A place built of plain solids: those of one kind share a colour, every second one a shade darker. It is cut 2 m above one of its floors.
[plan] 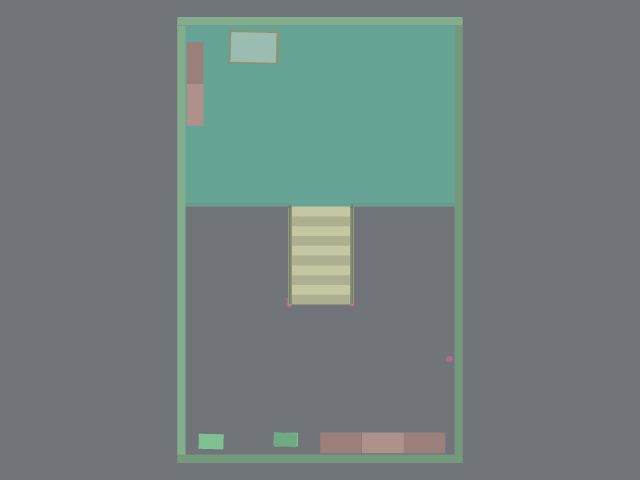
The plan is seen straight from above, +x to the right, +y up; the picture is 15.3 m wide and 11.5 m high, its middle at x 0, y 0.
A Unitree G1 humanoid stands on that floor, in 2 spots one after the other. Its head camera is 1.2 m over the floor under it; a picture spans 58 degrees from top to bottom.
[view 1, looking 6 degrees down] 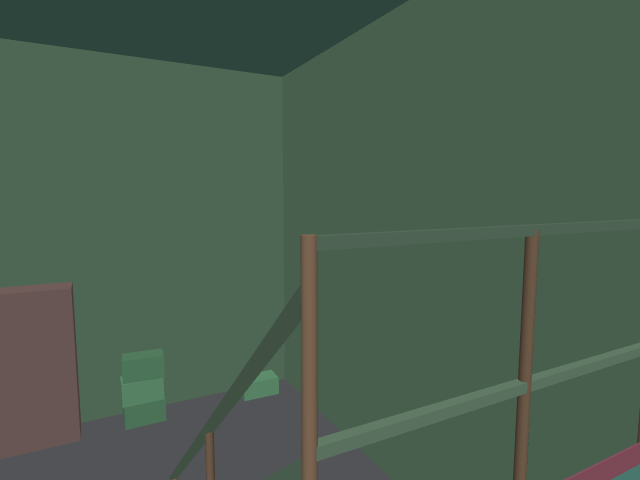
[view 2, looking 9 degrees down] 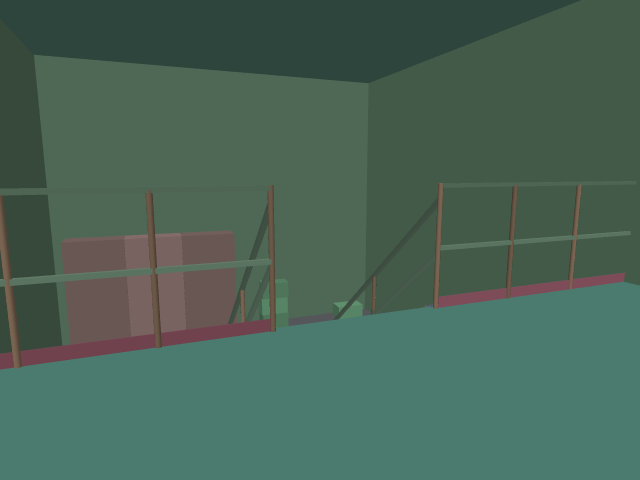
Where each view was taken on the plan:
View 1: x -0.25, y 1.80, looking -118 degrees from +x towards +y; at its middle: guard_rail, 1.05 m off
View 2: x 1.62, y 3.91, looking -112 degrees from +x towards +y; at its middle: wall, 9.89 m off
